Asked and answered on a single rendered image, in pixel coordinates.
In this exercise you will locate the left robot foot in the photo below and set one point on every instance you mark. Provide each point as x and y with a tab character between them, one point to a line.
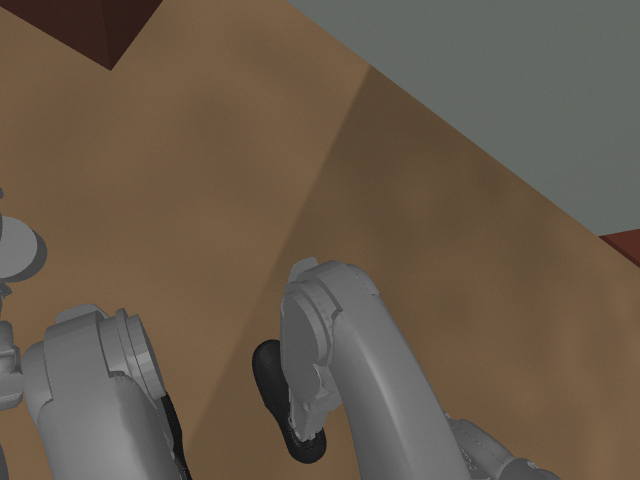
177	437

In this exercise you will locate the left robot arm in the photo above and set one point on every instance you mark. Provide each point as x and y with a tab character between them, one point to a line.
11	378

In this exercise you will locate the right robot foot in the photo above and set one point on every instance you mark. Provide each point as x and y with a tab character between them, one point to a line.
274	390

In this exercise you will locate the tin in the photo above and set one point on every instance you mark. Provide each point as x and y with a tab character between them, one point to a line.
23	252

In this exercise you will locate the right robot hand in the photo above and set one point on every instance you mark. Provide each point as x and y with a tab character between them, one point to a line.
485	456

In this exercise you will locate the right robot arm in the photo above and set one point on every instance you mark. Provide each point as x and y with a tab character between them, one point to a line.
524	469

